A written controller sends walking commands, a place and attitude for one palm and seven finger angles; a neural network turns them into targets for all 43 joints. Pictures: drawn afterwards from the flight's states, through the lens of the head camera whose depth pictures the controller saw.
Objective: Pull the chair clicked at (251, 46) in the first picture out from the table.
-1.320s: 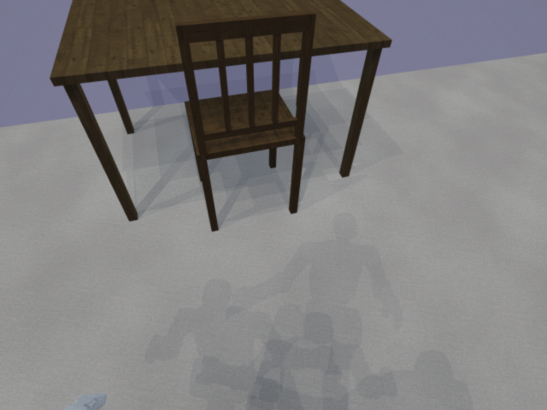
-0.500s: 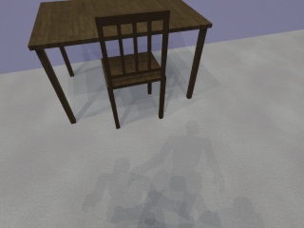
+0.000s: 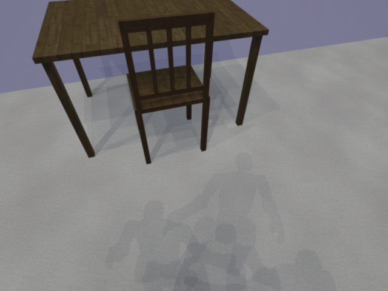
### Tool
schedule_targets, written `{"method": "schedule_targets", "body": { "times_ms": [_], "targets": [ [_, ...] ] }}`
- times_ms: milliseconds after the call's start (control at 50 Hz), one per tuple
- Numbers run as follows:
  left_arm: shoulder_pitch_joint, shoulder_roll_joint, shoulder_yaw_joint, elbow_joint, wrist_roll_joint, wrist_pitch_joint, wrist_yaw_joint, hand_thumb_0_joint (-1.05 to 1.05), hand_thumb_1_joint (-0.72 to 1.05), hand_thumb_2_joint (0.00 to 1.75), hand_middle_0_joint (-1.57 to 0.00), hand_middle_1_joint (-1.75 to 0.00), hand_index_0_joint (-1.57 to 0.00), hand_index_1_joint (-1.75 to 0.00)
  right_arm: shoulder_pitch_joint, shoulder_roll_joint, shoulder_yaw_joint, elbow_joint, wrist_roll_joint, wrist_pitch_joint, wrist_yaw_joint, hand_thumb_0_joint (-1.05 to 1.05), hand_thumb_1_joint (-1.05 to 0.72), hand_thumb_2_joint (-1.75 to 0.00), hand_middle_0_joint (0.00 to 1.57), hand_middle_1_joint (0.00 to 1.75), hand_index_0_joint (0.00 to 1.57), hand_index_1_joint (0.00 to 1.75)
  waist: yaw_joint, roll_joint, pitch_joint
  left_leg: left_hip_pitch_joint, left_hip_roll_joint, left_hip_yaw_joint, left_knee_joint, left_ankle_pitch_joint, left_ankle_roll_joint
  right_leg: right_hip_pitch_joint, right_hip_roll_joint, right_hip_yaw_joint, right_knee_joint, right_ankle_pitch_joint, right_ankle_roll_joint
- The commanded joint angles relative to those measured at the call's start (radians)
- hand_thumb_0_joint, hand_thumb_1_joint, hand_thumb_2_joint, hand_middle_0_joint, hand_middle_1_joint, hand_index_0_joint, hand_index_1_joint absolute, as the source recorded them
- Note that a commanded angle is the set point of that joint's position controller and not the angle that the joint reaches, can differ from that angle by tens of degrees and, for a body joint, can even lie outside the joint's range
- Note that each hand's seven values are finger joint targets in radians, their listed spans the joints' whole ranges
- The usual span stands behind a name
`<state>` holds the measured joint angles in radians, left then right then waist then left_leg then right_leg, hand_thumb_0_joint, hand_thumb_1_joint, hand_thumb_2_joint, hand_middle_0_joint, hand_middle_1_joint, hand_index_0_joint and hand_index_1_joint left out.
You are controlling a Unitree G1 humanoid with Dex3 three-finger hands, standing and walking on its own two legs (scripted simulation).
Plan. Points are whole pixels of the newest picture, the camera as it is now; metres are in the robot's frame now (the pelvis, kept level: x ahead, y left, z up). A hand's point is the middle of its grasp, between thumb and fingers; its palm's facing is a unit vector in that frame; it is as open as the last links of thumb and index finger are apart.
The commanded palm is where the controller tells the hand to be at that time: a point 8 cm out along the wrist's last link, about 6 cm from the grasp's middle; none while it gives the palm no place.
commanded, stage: look at it before walking up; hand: left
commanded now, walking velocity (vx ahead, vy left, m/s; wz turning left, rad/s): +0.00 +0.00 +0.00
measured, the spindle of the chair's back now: (170, 61) +1.08 +0.18 -0.08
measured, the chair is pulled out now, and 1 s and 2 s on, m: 0.00 0.00 0.00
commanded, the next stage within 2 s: walk to a spot facing it in 0.22 s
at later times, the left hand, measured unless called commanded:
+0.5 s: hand out of the picture +0.06 +0.24 -0.16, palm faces -0.05 -0.94 -0.33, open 7.4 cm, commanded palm none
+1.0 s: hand out of the picture +0.08 +0.15 -0.16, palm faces -0.20 -0.96 -0.19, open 7.4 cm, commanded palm none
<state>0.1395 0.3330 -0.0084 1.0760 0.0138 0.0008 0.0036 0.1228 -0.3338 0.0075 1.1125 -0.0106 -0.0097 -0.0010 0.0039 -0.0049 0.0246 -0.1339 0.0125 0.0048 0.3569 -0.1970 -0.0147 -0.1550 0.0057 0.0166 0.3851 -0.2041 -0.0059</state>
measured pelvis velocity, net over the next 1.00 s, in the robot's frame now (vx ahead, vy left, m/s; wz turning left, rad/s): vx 0.10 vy -0.03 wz -0.32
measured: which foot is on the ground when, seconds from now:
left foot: down 0.00-0.70, up 0.72-1.00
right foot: down 0.00-1.00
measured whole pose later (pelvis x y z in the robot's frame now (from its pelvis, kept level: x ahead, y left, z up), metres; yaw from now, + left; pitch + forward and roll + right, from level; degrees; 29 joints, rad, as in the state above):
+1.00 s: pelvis +0.10 -0.03 +0.00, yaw -19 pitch +1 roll +0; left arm 0.48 0.14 0.04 1.04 0.03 -0.04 0.00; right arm 0.15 -0.19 -0.06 0.95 -0.02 0.00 0.02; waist 0.06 0.01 0.02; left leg -0.60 0.10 0.03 0.98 -0.22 -0.06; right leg -0.09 0.07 0.09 0.34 -0.26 -0.06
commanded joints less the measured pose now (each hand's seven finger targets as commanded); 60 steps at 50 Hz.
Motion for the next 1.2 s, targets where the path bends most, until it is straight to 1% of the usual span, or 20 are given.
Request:
{"method": "schedule_targets", "body": {
  "times_ms": [0,340,380,440,500,540,560,600,640,660,680,700,760,800,960,1060,1120,1140,1160,1180],
  "targets": [
    [-0.033,0.206,0.042,-0.057,-0.002,-0.03,0.011,0.0,0.9,0.9,-0.2,-0.3,-0.2,-0.3,-0.045,-0.196,-0.039,-0.063,0.003,-0.025,-0.013,0.0,-0.9,-0.9,0.2,0.3,0.2,0.3,-0.003,0.001,-0.067,0.033,0.107,-0.086,-0.043,0.143,0.038,0.005,-0.123,0.102,-0.063,0.159,-0.026],
    [-0.035,0.21,0.045,-0.059,-0.001,-0.025,0.009,0.0,0.9,0.9,-0.2,-0.3,-0.2,-0.3,-0.041,-0.201,-0.042,-0.063,0.002,-0.024,-0.016,0.0,-0.9,-0.9,0.2,0.3,0.2,0.3,-0.006,0.012,-0.049,0.05,0.114,-0.069,-0.044,0.128,0.035,-0.022,-0.113,0.121,-0.067,0.165,-0.028],
    [-0.001,0.137,0.039,-0.062,-0.001,-0.003,0.012,0.0,0.9,0.9,-0.2,-0.3,-0.2,-0.3,0.005,-0.124,-0.033,-0.063,0.0,-0.012,-0.021,0.0,-0.9,-0.9,0.2,0.3,0.2,0.3,-0.009,0.0,-0.052,0.051,0.12,-0.031,-0.003,0.141,0.023,-0.049,-0.107,0.13,-0.024,0.218,-0.021],
    [0.056,0.1,0.04,-0.076,0.004,0.02,0.002,0.0,0.9,0.9,-0.2,-0.3,-0.2,-0.3,0.05,-0.099,-0.037,-0.083,-0.006,0.006,-0.02,0.0,-0.9,-0.9,0.2,0.3,0.2,0.3,-0.006,0.01,-0.032,0.025,0.13,-0.016,0.009,-0.125,0.025,-0.117,-0.072,0.152,0.002,-0.054,-0.024],
    [0.075,0.085,0.056,-0.126,0.011,0.027,-0.016,0.0,0.9,0.9,-0.2,-0.3,-0.2,-0.3,0.066,-0.133,-0.062,-0.123,-0.011,0.009,-0.016,0.0,-0.9,-0.9,0.2,0.3,0.2,0.3,-0.006,0.068,0.061,-0.018,0.186,-0.089,-0.057,-0.413,0.068,-0.258,-0.006,0.129,0.086,-0.298,-0.027],
    [0.098,0.045,0.063,-0.15,0.01,0.021,-0.027,0.0,0.9,0.9,-0.2,-0.3,-0.2,-0.3,0.085,-0.165,-0.082,-0.141,-0.009,0.0,-0.015,0.0,-0.9,-0.9,0.2,0.3,0.2,0.3,-0.007,0.172,0.076,-0.029,0.302,-0.183,-0.126,-0.453,0.134,-0.298,0.042,0.017,0.308,-0.227,-0.014],
    [0.088,0.033,0.068,-0.165,0.01,0.018,-0.032,0.0,0.9,0.9,-0.2,-0.3,-0.2,-0.3,0.096,-0.166,-0.089,-0.149,-0.007,-0.008,-0.013,0.0,-0.9,-0.9,0.2,0.3,0.2,0.3,-0.008,0.184,0.069,-0.026,0.354,-0.189,-0.145,-0.417,0.167,-0.311,0.012,-0.027,0.395,-0.247,-0.006],
    [0.105,0.002,0.075,-0.179,0.01,0.009,-0.042,0.0,0.9,0.9,-0.2,-0.3,-0.2,-0.3,0.086,-0.139,-0.091,-0.159,-0.013,-0.017,-0.013,0.0,-0.9,-0.9,0.2,0.3,0.2,0.3,0.008,0.157,0.078,-0.056,0.357,-0.104,-0.092,-0.283,0.164,-0.263,-0.039,-0.044,0.364,-0.273,-0.003],
    [0.245,-0.022,0.081,-0.134,0.015,-0.005,-0.042,0.0,0.9,0.9,-0.2,-0.3,-0.2,-0.3,0.071,-0.109,-0.086,-0.162,-0.015,-0.017,-0.012,0.0,-0.9,-0.9,0.2,0.3,0.2,0.3,0.07,0.081,0.033,-0.152,0.268,0.043,0.151,-0.198,0.095,-0.029,0.0,-0.101,0.17,-0.136,-0.011],
    [0.336,0.053,0.095,-0.109,0.019,-0.021,-0.03,0.0,0.9,0.9,-0.2,-0.3,-0.2,-0.3,0.066,-0.049,-0.075,-0.181,-0.006,-0.014,-0.006,0.0,-0.9,-0.9,0.2,0.3,0.2,0.3,0.102,-0.148,0.013,-0.338,0.159,0.153,0.443,-0.264,0.024,0.131,-0.118,0.136,-0.014,-0.19,-0.068],
    [0.434,0.156,0.117,-0.093,0.013,-0.033,-0.011,0.0,0.9,0.9,-0.2,-0.3,-0.2,-0.3,-0.006,0.009,-0.057,-0.25,-0.002,-0.021,0.004,0.0,-0.9,-0.9,0.2,0.3,0.2,0.3,0.138,-0.377,0.026,-0.604,0.039,0.173,0.737,-0.452,-0.021,0.203,-0.37,0.595,-0.189,-0.147,-0.192],
    [0.455,0.13,0.111,-0.093,-0.001,-0.038,0.007,0.0,0.9,0.9,-0.2,-0.3,-0.2,-0.3,-0.067,-0.032,-0.065,-0.266,-0.007,-0.028,0.0,0.0,-0.9,-0.9,0.2,0.3,0.2,0.3,0.142,-0.231,0.043,-0.626,0.078,0.023,0.798,-0.364,-0.005,0.166,-0.364,0.633,-0.197,-0.096,-0.236],
    [0.326,0.053,0.093,-0.119,0.006,-0.052,0.01,0.0,0.9,0.9,-0.2,-0.3,-0.2,-0.3,-0.034,0.002,-0.074,-0.238,-0.011,-0.032,0.009,0.0,-0.9,-0.9,0.2,0.3,0.2,0.3,0.053,-0.027,0.073,-0.581,0.124,-0.001,0.804,-0.186,-0.02,0.06,-0.299,0.478,-0.174,-0.069,-0.242],
    [0.321,0.03,0.09,-0.118,0.008,-0.062,0.007,0.0,0.9,0.9,-0.2,-0.3,-0.2,-0.3,0.0,0.033,-0.076,-0.224,-0.013,-0.025,0.013,0.0,-0.9,-0.9,0.2,0.3,0.2,0.3,0.028,-0.047,0.044,-0.538,0.113,0.02,0.754,-0.115,-0.036,0.045,-0.242,0.37,-0.167,0.053,-0.208],
    [0.385,0.012,0.096,-0.085,0.014,-0.072,0.013,0.0,0.9,0.9,-0.2,-0.3,-0.2,-0.3,-0.091,0.075,-0.083,-0.289,-0.006,-0.029,0.023,0.0,-0.9,-0.9,0.2,0.3,0.2,0.3,0.055,-0.102,0.033,-0.572,0.094,0.033,0.586,-0.021,-0.054,0.113,-0.2,0.328,-0.154,0.147,-0.191],
    [0.368,0.018,0.104,-0.088,0.02,-0.061,0.019,0.0,0.9,0.9,-0.2,-0.3,-0.2,-0.3,-0.139,0.09,-0.08,-0.326,0.001,-0.043,0.024,0.0,-0.9,-0.9,0.2,0.3,0.2,0.3,0.066,-0.15,0.057,-0.394,0.05,0.05,0.381,-0.073,-0.026,0.058,-0.194,0.335,-0.093,0.243,-0.167],
    [0.289,0.02,0.115,-0.113,0.009,-0.06,0.015,0.0,0.9,0.9,-0.2,-0.3,-0.2,-0.3,0.123,0.03,-0.093,-0.252,-0.002,-0.059,-0.005,0.0,-0.9,-0.9,0.2,0.3,0.2,0.3,-0.06,-0.082,-0.036,0.079,0.017,0.048,0.134,-0.013,0.007,-0.128,-0.09,0.268,0.181,0.343,-0.109],
    [0.311,-0.028,0.117,-0.126,-0.004,-0.057,0.003,0.0,0.9,0.9,-0.2,-0.3,-0.2,-0.3,0.287,-0.075,-0.116,-0.209,-0.015,-0.064,-0.021,0.0,-0.9,-0.9,0.2,0.3,0.2,0.3,-0.113,0.111,-0.164,0.333,0.218,-0.159,0.091,-0.091,0.052,-0.285,0.002,0.179,0.441,0.124,-0.072],
    [0.333,-0.075,0.109,-0.149,-0.01,-0.058,-0.011,0.0,0.9,0.9,-0.2,-0.3,-0.2,-0.3,0.38,-0.165,-0.128,-0.198,-0.016,-0.061,-0.02,0.0,-0.9,-0.9,0.2,0.3,0.2,0.3,-0.108,0.348,-0.227,0.391,0.491,-0.504,-0.038,-0.158,0.149,-0.459,0.081,0.04,0.765,-0.362,-0.02],
    [0.303,-0.047,0.115,-0.158,0.002,-0.054,-0.012,0.0,0.9,0.9,-0.2,-0.3,-0.2,-0.3,0.314,-0.132,-0.116,-0.218,-0.012,-0.049,-0.013,0.0,-0.9,-0.9,0.2,0.3,0.2,0.3,-0.087,0.229,-0.153,0.211,0.529,-0.55,-0.134,-0.401,0.193,-0.488,0.029,0.044,0.897,-0.371,-0.033]
  ]
}}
